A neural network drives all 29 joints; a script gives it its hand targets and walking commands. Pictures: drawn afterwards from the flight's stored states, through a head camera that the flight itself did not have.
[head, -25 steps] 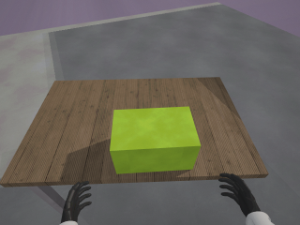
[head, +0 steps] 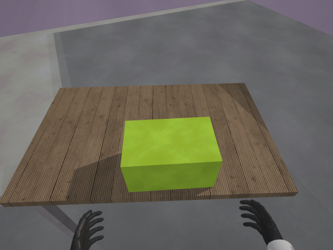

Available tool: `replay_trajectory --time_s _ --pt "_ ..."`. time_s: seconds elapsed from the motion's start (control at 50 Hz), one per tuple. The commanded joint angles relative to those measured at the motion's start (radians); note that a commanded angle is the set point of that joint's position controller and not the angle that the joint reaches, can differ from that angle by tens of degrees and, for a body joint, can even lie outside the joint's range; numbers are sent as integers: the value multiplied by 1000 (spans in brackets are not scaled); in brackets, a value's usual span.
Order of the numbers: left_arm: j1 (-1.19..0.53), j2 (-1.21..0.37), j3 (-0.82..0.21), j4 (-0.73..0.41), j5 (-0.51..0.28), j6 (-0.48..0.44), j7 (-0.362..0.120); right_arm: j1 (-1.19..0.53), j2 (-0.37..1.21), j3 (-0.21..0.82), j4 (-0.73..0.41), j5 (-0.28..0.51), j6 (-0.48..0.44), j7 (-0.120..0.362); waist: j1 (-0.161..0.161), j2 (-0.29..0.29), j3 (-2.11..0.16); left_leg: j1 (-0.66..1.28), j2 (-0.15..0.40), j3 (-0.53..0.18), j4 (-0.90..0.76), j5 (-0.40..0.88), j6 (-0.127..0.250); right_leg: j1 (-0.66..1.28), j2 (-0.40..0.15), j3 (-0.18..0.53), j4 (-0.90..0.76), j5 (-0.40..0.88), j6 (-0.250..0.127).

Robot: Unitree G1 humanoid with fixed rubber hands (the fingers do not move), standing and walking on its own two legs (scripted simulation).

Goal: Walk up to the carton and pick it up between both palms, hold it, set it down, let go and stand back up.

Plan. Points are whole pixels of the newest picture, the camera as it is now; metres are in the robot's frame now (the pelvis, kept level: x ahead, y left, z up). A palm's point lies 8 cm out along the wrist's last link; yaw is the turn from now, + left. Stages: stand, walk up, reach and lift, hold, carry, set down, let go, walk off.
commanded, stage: set down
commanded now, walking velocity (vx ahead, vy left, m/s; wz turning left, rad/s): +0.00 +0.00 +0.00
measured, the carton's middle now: (169, 154) +0.43 +0.04 -0.06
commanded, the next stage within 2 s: let go in 0.62 s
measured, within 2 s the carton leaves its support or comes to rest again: neither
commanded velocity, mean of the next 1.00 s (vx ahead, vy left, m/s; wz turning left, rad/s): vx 0.00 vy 0.00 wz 0.00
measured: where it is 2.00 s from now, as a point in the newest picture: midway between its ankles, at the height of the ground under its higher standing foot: outside the picture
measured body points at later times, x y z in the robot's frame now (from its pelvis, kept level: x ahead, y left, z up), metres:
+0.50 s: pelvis +0.00 +0.00 +0.00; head +0.02 +0.01 +0.45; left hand +0.16 +0.23 -0.09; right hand +0.21 -0.21 -0.08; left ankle +0.02 +0.13 -0.74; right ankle +0.01 -0.12 -0.74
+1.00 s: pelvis +0.00 +0.00 +0.00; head +0.04 +0.01 +0.45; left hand +0.16 +0.23 -0.10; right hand +0.20 -0.21 -0.09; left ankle +0.02 +0.13 -0.74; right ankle +0.01 -0.12 -0.74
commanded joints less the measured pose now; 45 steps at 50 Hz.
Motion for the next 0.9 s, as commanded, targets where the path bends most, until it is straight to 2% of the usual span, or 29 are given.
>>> replay_trajectory --time_s 0.0,0.04,0.06,0.08,0.1,0.12,0.16,0.18,0.26,0.3,0.34,0.42,0.46,0.48,0.5,0.54,0.6,0.72,0.74,0.78,0.82,0.88 --pt "-49 168 -48 -165 35 -12 -29 19 -62 -145 -102 -31 -19 -20 -69 -33 -43 314 -69 -4 -108 108 -4 97 -6 -64 -199 76 -14" --pt "-62 167 -49 -194 43 0 -26 3 -71 -152 -107 -39 -15 -19 -65 -21 -47 319 -69 -2 -110 105 -8 90 -2 -71 -198 64 -16" --pt "-52 164 -47 -160 48 12 -31 8 -64 -151 -93 -47 -9 -22 -64 -36 -20 316 -70 -2 -109 99 -4 87 -2 -73 -203 55 -17" --pt "-66 167 -50 -196 49 16 -26 6 -65 -153 -99 -50 -5 -20 -59 -8 -36 316 -69 2 -112 91 -5 86 -4 -72 -201 45 -19" --pt "-70 166 -49 -183 55 28 -28 1 -60 -153 -86 -54 3 -22 -66 -6 -27 319 -65 -3 -113 87 -8 82 -1 -75 -200 38 -18" --pt "-64 167 -45 -174 58 38 -31 6 -57 -152 -80 -64 8 -25 -60 -20 -23 320 -69 7 -113 85 -5 84 -2 -74 -205 32 -17" --pt "-56 165 -55 -210 51 35 -26 4 -59 -164 -107 -65 4 -23 -61 -13 -46 325 -66 1 -110 99 -6 88 2 -82 -196 51 -20" --pt "-69 171 -47 -204 50 39 -29 -2 -42 -156 -105 -70 7 -29 -62 -28 -41 310 -71 6 -109 90 -1 98 -3 -77 -197 52 -17" --pt "-68 167 -46 -180 69 69 -32 0 -49 -157 -61 -81 23 -29 -66 6 -25 335 -66 4 -101 106 -10 77 2 -82 -192 61 -18" --pt "-73 174 -43 -206 65 72 -34 -3 -46 -157 -86 -84 23 -33 -64 2 -36 330 -68 5 -97 116 -8 89 3 -83 -187 77 -16" --pt "-84 179 -41 -190 63 78 -39 -13 -34 -161 -79 -92 25 -40 -69 -15 -37 324 -69 5 -99 100 -4 92 1 -81 -189 68 -15" --pt "-87 183 -43 -171 74 100 -43 -8 -28 -167 -48 -108 41 -44 -72 15 -16 321 -70 8 -101 75 -7 75 0 -78 -192 43 -19" --pt "-103 185 -39 -149 76 112 -45 -25 -21 -168 -23 -120 48 -46 -74 9 4 315 -69 9 -102 55 -6 69 -2 -78 -191 24 -18" --pt "-97 194 -40 -168 71 110 -46 -16 -24 -168 -35 -118 45 -49 -73 10 -14 319 -70 11 -96 69 -6 73 -4 -75 -188 40 -17" --pt "-84 186 -38 -139 76 116 -49 -11 -27 -169 -20 -123 45 -48 -73 0 -13 323 -69 12 -97 70 -5 67 -1 -77 -188 37 -15" --pt "-95 190 -38 -174 75 115 -44 -15 -33 -178 -32 -122 37 -47 -65 22 -32 326 -67 11 -98 72 -10 73 3 -82 -184 40 -18" --pt "-96 198 -39 -167 67 122 -45 -27 -23 -179 -45 -129 33 -50 -72 -1 -35 321 -67 12 -92 70 -2 70 1 -82 -182 43 -16" --pt "-87 189 -35 -170 93 131 -36 -15 -44 -189 -11 -132 33 -39 -70 29 -32 336 -63 8 -93 85 -16 59 13 -94 -172 60 -21" --pt "-80 191 -33 -169 85 127 -38 -10 -41 -180 -12 -128 30 -39 -68 11 -37 338 -63 7 -85 104 -10 61 11 -87 -172 82 -19" --pt "-84 189 -35 -181 90 128 -37 -11 -46 -189 -6 -123 28 -37 -74 22 -40 341 -63 8 -87 111 -14 65 11 -89 -172 92 -21" --pt "-71 191 -38 -169 87 132 -40 -6 -49 -187 -7 -124 27 -38 -70 8 -47 337 -65 9 -84 120 -13 75 11 -87 -172 102 -19" --pt "-73 188 -39 -181 98 133 -36 -11 -61 -192 6 -123 23 -34 -74 30 -50 351 -62 6 -78 137 -19 71 14 -93 -167 117 -20"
